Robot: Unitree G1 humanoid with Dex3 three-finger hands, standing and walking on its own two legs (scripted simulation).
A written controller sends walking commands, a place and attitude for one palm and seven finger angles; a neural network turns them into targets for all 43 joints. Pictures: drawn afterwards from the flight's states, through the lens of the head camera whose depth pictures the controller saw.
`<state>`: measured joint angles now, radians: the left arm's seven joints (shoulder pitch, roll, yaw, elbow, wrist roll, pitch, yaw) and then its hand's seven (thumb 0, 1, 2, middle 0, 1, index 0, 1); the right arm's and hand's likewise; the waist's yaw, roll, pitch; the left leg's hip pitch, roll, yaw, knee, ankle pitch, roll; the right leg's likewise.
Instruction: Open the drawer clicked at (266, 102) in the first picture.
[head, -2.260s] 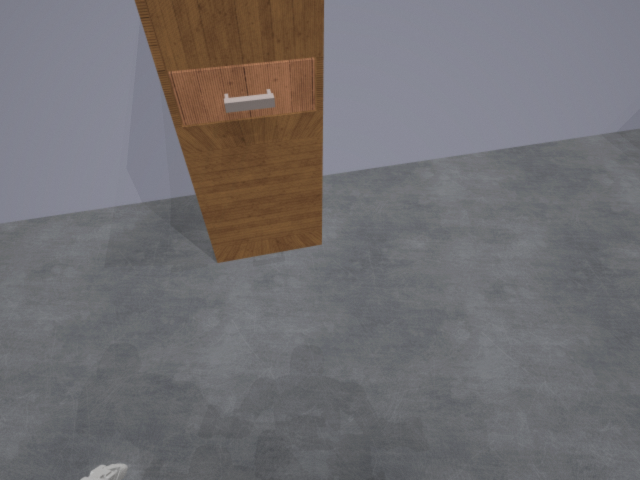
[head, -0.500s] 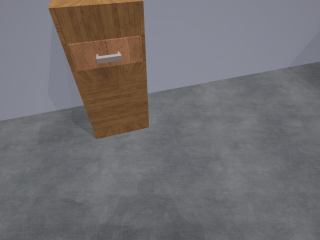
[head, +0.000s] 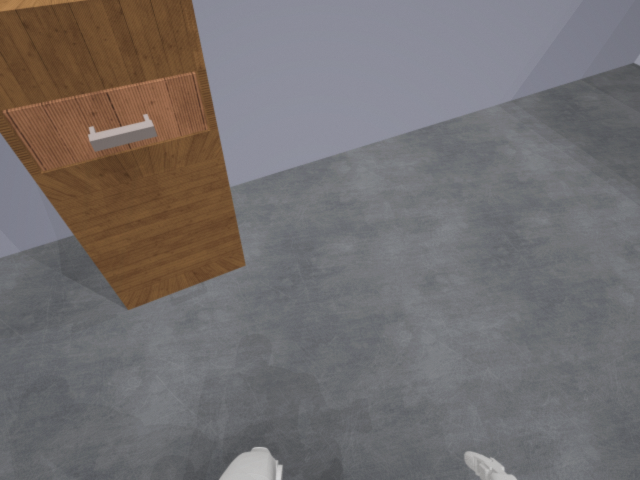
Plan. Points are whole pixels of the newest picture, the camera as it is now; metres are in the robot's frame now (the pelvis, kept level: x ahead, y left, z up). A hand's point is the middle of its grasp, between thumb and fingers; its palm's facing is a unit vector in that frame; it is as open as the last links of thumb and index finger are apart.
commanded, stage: walk to a spot facing it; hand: left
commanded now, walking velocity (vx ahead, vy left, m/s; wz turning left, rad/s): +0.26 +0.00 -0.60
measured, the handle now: (121, 129) +0.76 +0.55 -0.06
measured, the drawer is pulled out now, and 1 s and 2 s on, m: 0.00 0.00 0.00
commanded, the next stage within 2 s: none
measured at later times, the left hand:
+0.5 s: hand (263, 331) +0.36 +0.15 -0.15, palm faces -0.36 -0.89 -0.29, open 7.4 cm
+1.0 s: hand (256, 323) +0.38 +0.17 -0.17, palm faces -0.53 -0.83 -0.18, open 7.4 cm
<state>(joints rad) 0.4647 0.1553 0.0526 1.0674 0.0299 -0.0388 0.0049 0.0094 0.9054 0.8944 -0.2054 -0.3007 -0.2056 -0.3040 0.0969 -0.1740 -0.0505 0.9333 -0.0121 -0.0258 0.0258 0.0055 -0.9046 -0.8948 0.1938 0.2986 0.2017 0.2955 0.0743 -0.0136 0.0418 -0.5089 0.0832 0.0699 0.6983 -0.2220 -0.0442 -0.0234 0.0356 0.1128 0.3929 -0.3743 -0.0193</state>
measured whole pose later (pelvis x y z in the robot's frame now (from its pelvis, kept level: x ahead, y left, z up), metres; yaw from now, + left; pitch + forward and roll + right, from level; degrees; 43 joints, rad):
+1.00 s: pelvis +0.20 +0.04 +0.00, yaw -37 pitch +0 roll -2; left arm 0.20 0.25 0.10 0.90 0.02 0.08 -0.03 0.01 0.91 0.89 -0.20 -0.30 -0.20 -0.30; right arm 0.20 -0.17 -0.02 0.88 -0.02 0.00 -0.02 0.00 -0.90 -0.89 0.20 0.30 0.21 0.30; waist 0.02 -0.05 0.06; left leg -0.23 0.09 0.19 0.53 -0.30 0.03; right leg -0.53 0.01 0.00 1.14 -0.39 0.06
